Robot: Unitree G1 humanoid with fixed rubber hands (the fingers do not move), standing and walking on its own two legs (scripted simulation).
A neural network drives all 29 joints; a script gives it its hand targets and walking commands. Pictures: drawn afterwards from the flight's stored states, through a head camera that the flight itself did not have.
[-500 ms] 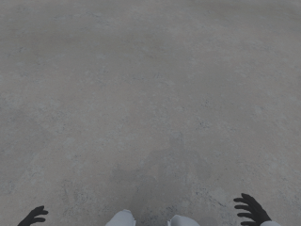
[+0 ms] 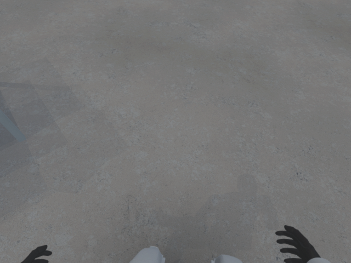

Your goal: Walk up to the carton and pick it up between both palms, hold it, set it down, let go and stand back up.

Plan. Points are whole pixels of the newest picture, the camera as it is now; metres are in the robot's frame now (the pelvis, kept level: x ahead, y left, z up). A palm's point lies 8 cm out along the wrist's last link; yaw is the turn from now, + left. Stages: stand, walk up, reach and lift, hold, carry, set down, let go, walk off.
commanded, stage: walk up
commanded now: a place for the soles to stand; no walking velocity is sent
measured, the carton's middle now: out of the picture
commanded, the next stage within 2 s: none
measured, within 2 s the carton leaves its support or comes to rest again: neither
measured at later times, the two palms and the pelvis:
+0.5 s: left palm out of the picture +0.01 +0.46 -0.08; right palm (238, 203) +0.28 -0.14 -0.08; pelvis +0.03 +0.10 -0.01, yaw +17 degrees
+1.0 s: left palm out of the picture +0.01 +0.51 -0.06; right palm (195, 175) +0.35 -0.03 -0.08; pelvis +0.09 +0.17 +0.00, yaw +26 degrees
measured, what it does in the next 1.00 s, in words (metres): steps to the left, turning left: right foot, then left foot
